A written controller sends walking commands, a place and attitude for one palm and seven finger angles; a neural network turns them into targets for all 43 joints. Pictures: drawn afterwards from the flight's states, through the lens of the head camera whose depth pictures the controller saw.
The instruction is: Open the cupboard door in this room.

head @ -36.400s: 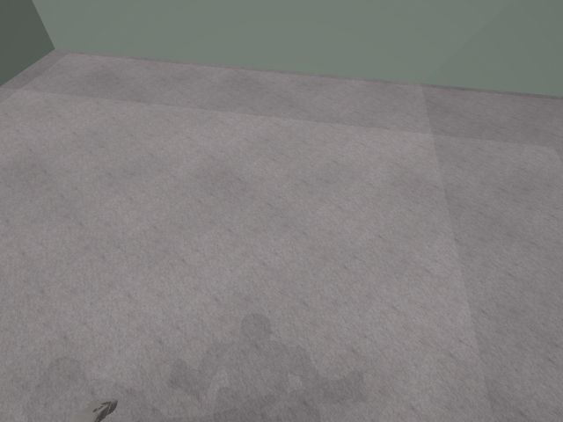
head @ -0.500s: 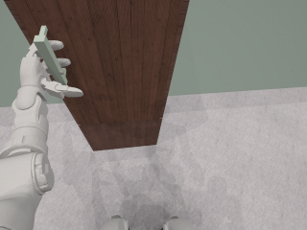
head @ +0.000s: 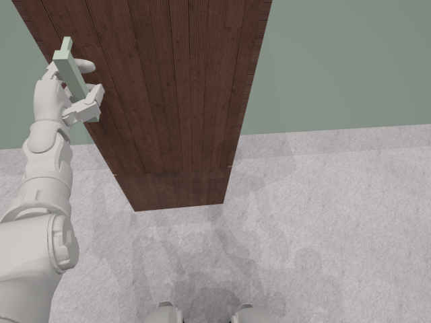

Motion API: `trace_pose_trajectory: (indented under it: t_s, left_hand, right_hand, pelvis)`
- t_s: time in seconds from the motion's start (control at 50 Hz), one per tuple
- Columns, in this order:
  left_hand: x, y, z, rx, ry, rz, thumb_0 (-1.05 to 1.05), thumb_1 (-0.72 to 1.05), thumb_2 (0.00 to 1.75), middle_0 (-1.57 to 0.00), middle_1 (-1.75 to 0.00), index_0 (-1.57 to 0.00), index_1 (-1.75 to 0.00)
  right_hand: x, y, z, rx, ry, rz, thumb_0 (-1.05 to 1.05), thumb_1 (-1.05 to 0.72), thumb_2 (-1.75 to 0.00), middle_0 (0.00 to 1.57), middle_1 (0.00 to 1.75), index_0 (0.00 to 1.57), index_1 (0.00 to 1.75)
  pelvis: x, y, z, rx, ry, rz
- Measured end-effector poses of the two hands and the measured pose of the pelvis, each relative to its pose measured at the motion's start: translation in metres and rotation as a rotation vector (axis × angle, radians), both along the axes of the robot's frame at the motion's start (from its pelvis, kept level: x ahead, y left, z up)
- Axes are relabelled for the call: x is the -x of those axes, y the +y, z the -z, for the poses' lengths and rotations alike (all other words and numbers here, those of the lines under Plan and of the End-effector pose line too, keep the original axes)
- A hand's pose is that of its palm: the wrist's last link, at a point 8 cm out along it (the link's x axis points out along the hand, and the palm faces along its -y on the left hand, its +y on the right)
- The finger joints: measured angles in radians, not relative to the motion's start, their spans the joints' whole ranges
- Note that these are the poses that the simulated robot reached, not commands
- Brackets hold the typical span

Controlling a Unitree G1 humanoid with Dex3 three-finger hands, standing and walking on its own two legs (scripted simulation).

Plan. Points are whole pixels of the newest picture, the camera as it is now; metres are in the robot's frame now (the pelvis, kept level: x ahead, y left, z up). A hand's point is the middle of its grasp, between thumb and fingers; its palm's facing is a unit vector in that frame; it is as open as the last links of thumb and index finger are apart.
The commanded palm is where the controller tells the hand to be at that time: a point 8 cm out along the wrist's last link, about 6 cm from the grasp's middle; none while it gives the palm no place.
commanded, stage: close the thumb around the handle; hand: left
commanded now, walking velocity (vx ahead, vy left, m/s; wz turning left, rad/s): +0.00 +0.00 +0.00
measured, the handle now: (81, 82) +0.54 +0.23 +0.10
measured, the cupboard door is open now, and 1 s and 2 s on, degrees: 0 32 44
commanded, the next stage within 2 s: pull the door open along its arc in 0.14 s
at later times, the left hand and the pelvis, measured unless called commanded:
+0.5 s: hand (91, 107) +0.48 +0.20 +0.10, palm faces +0.06 -1.00 -0.01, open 5.7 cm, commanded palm +0.43 +0.25 +0.10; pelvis +0.01 +0.00 +0.01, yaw -1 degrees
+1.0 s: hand (134, 177) +0.33 +0.11 +0.10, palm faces +0.39 -0.92 +0.09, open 6.2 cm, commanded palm +0.28 +0.15 +0.10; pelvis +0.01 -0.01 +0.02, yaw +1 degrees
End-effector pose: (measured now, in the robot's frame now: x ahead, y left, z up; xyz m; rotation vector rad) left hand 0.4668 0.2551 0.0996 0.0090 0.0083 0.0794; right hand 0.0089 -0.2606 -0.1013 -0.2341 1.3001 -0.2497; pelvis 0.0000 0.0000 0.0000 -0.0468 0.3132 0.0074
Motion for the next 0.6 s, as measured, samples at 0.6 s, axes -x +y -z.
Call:
trace_pose_trajectory:
  t_s: [0.6]
  left_hand:
    - [0.035,-0.006,0.001,0.007,-0.015,0.04,0.01,0.72,0.75,-0.36,-1.35,-0.35,-1.35]
  right_hand:
    - [-0.028,-0.002,-0.009,-0.032,-0.098,0.037,0.01,-0.9,-0.9,0.2,0.3,0.2,0.3]
  pelvis:
    - [-0.015,-0.004,-0.01,-0.016,-0.04,0.034]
